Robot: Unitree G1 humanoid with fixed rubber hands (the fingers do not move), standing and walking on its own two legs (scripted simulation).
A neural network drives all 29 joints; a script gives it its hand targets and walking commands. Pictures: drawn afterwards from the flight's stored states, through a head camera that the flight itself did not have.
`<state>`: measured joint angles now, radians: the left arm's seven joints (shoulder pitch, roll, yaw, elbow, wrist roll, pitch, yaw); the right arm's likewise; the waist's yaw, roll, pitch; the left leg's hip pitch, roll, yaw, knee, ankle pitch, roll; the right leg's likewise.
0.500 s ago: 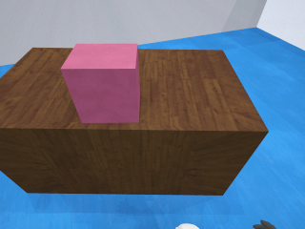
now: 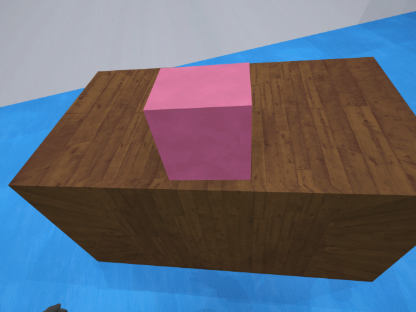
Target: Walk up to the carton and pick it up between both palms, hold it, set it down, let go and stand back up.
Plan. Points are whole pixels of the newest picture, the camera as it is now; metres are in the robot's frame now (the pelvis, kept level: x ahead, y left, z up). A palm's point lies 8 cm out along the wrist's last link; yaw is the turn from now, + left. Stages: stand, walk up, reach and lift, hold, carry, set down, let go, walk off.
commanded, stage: walk up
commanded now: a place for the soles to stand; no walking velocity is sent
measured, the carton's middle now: (206, 125) +0.58 +0.05 +0.03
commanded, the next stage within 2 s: none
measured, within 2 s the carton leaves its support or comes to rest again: neither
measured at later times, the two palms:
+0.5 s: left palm (52, 301) +0.17 +0.36 -0.08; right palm out of the picture +0.16 -0.26 -0.06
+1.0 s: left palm out of the picture +0.13 +0.35 -0.08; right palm out of the picture +0.11 -0.26 -0.09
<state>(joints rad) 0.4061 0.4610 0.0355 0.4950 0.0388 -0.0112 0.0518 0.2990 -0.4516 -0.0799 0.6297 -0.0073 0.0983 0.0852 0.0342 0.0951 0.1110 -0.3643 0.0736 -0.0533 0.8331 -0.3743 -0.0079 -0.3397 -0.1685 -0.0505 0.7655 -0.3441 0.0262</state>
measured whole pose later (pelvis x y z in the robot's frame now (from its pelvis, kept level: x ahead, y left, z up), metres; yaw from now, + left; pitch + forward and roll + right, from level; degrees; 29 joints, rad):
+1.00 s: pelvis +0.04 +0.05 +0.03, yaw -4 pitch -3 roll +1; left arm 0.14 0.34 0.04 1.06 0.01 0.00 0.00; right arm 0.11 -0.37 -0.06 1.04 0.00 0.01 0.03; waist 0.01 0.02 0.09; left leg -0.12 0.05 0.06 0.45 -0.36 0.00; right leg -0.19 -0.05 0.05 0.42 -0.18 0.03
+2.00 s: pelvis +0.13 +0.06 +0.03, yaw -1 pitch -3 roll -1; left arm 0.06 0.35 0.04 1.08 0.00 0.02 0.00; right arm 0.16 -0.37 -0.03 0.99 0.01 -0.01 -0.02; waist 0.01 0.01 0.09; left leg 0.03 0.00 -0.04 0.40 -0.37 0.00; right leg -0.22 -0.06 -0.12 0.43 -0.15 0.01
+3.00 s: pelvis +0.11 +0.04 +0.03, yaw +2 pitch -3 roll +0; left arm 0.12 0.32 0.05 1.07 0.00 0.01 -0.01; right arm 0.22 -0.34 -0.02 1.04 0.00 -0.02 -0.03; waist 0.01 0.01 0.05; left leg 0.00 0.00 -0.10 0.37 -0.31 -0.02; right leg -0.22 -0.07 -0.18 0.39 -0.11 -0.01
